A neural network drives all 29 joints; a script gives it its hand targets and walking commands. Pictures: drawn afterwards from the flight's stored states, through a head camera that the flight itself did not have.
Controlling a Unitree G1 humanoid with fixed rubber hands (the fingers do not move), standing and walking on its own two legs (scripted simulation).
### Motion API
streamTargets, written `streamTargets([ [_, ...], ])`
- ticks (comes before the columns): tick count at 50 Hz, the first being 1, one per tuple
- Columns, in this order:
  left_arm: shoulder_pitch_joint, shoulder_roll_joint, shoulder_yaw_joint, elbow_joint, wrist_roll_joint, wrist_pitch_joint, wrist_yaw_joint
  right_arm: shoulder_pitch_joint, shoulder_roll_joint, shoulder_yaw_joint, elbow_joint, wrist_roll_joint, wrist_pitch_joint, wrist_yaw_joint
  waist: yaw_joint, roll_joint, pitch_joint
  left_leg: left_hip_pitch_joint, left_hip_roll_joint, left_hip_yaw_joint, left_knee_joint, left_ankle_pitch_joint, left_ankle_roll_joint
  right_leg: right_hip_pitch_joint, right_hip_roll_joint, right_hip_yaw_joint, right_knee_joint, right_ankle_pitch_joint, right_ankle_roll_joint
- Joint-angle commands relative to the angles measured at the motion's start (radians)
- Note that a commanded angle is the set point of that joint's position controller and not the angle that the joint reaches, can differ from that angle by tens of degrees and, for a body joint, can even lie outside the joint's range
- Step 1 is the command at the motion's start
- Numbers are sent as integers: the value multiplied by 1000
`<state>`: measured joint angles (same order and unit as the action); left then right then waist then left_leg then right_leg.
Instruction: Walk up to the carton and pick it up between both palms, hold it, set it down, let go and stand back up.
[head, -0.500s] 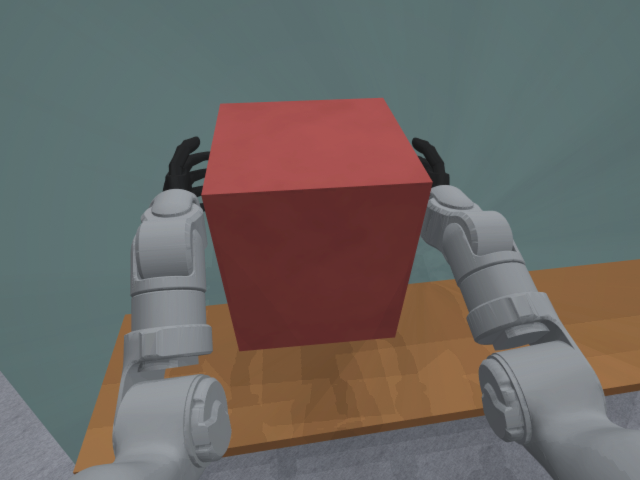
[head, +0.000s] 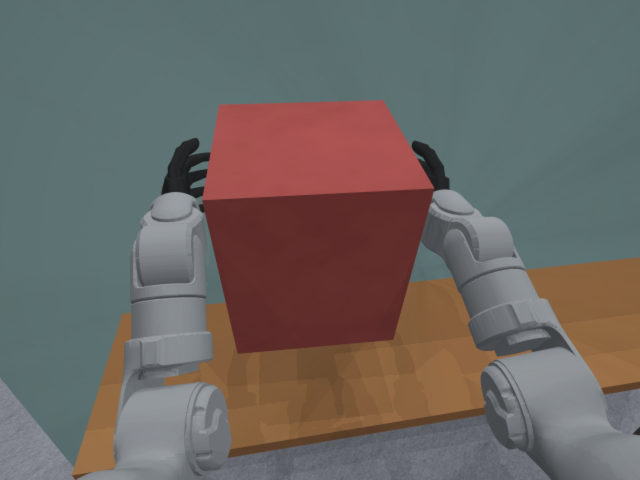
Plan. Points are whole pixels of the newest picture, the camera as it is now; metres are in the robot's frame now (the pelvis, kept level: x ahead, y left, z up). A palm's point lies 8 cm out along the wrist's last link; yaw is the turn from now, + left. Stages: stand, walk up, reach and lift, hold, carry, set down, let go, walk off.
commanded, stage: hold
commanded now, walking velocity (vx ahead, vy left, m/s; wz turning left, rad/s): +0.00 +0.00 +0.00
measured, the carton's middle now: (310, 227) +0.38 +0.01 +0.19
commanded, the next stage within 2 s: none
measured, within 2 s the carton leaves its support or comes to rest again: neither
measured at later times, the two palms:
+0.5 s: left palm (184, 200) +0.36 +0.15 +0.25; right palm (436, 200) +0.36 -0.15 +0.24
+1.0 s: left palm (182, 200) +0.36 +0.15 +0.25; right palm (433, 198) +0.36 -0.15 +0.24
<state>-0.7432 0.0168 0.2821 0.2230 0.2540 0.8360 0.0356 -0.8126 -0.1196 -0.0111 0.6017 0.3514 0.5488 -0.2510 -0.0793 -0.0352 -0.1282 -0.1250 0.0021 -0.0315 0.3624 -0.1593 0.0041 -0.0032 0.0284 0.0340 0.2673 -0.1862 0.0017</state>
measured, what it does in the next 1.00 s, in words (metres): stands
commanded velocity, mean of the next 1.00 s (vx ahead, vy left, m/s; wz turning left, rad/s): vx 0.00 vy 0.00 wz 0.00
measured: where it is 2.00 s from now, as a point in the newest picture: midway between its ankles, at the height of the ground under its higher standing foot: outside the picture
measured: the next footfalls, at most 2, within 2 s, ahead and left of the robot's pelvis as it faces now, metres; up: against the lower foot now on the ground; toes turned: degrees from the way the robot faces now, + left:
none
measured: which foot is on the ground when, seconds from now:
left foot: down 0.00-1.00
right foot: down 0.00-1.00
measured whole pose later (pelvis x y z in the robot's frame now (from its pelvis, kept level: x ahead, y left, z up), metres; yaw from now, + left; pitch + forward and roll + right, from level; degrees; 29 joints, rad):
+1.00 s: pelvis +0.00 +0.00 +0.00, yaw +0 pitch -4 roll -1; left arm -0.76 0.02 0.29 0.25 0.25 0.83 0.03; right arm -0.82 -0.12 -0.02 0.61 0.35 0.56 -0.25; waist -0.08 -0.04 -0.13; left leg -0.13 0.00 -0.03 0.36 -0.16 0.00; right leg -0.01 0.03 0.03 0.27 -0.19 0.00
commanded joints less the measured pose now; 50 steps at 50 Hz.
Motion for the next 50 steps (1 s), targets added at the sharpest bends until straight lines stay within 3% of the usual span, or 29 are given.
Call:
streamTargets([
  [1, -790, -652, -513, -144, -196, -70, -135, -952, 664, 347, -390, 127, -52, 100, -7, 99, -367, 282, -16, 4, -2, 323, -47, -73, 47, -37, -40, 237, 52],
  [22, -810, -625, -471, -58, -190, -74, -151, -993, 688, 326, -364, 108, -44, 92, 3, 55, -340, 245, -27, 17, -22, 205, -16, -87, 32, -24, -53, 196, 68],
  [50, -808, -642, -492, -106, -194, -73, -142, -962, 668, 329, -364, 127, -42, 95, -9, 95, -357, 267, -20, 7, -6, 290, -40, -76, 44, -33, -41, 224, 57],
])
